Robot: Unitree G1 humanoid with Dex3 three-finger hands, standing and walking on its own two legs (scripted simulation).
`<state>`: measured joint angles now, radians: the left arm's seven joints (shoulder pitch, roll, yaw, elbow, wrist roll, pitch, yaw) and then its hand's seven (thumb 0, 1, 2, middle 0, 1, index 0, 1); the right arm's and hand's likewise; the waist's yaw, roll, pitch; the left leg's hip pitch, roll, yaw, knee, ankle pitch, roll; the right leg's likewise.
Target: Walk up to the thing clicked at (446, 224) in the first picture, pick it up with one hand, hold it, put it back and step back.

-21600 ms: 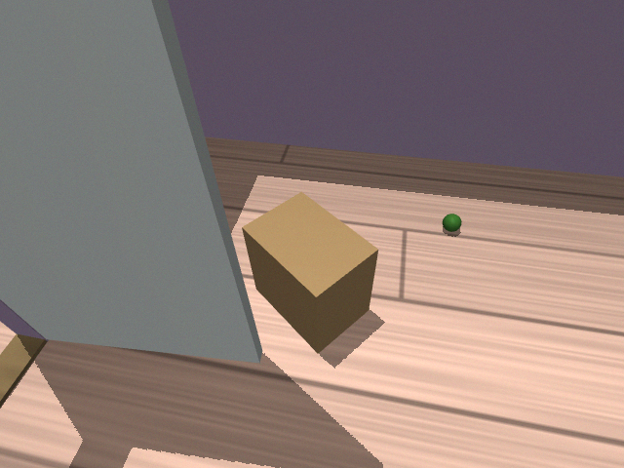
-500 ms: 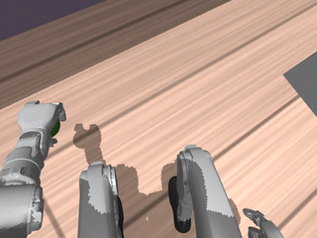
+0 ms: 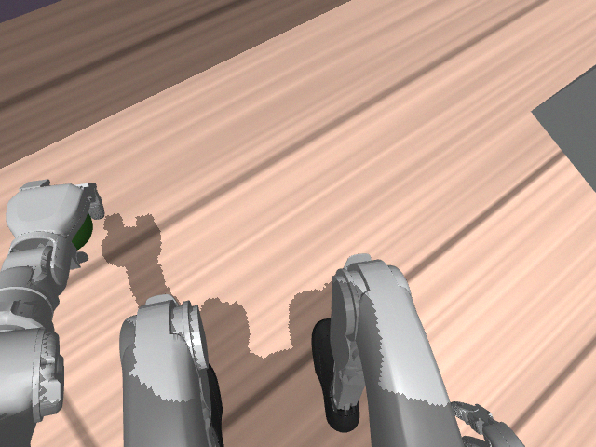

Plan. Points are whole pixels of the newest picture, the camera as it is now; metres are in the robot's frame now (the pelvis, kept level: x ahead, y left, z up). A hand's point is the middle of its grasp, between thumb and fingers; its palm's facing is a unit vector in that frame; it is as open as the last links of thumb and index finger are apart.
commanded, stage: lower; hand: left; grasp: from above
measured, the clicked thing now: (61, 226) +0.45 +0.27 -0.19
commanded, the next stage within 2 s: rest in 0.44 s
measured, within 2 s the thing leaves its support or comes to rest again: neither
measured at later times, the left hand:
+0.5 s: hand (84, 241) +0.43 +0.26 -0.24, palm faces -0.48 -0.07 -0.88, open 8.5 cm
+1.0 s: hand (92, 241) +0.44 +0.26 -0.29, palm faces -0.48 -0.11 -0.87, open 8.5 cm
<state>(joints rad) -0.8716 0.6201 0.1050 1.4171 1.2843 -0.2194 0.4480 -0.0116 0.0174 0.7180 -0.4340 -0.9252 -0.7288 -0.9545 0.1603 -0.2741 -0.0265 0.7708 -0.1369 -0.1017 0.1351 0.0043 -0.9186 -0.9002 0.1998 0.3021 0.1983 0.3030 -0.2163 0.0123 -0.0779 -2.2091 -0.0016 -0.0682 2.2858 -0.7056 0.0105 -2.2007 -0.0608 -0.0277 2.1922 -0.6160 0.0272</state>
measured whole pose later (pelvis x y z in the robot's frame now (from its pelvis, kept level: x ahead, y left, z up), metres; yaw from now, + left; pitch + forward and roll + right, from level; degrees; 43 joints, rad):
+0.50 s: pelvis +0.00 +0.00 -0.04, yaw -2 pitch +34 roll -7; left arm -0.91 0.69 0.15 1.53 1.34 -0.27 0.53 -0.01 0.01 0.71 -0.45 -0.92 -0.75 -0.93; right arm 0.14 -0.29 0.01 0.79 -0.18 -0.13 0.17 0.00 -0.92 -0.90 0.20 0.30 0.20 0.30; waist -0.25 -0.02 -0.02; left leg -2.31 -0.01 -0.10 2.43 -0.72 0.01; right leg -2.29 -0.05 -0.04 2.31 -0.62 0.04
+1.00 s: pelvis +0.01 +0.00 -0.07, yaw -5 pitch +32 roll -10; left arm -0.92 0.80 0.23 1.63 1.36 -0.29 0.58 -0.01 0.01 0.70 -0.45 -0.92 -0.75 -0.94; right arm 0.12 -0.31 0.07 0.78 -0.25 -0.16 0.25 0.00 -0.92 -0.89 0.20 0.30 0.20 0.30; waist -0.30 -0.04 0.05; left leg -2.36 -0.01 -0.15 2.54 -0.75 0.01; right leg -2.32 -0.04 -0.08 2.39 -0.62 0.05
